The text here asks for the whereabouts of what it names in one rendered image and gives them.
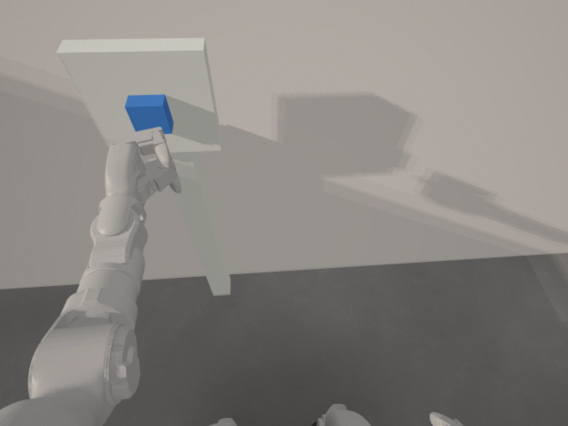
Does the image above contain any left robot forearm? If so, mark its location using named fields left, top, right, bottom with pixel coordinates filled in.
left=28, top=195, right=148, bottom=398

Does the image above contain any robot right shin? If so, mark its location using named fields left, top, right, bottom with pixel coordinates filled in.
left=325, top=404, right=347, bottom=415

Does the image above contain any panel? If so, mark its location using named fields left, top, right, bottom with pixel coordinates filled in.
left=56, top=38, right=231, bottom=296

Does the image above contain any left robot upper arm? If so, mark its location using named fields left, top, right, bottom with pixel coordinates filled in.
left=0, top=323, right=140, bottom=426

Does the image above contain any robot left hand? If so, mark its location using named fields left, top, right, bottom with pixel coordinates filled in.
left=105, top=127, right=181, bottom=208

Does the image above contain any robot left shin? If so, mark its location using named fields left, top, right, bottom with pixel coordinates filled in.
left=217, top=418, right=236, bottom=425

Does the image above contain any button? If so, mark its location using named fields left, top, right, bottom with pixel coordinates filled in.
left=125, top=94, right=174, bottom=134

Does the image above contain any robot shin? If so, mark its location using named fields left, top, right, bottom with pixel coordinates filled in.
left=325, top=404, right=347, bottom=415
left=217, top=418, right=236, bottom=425

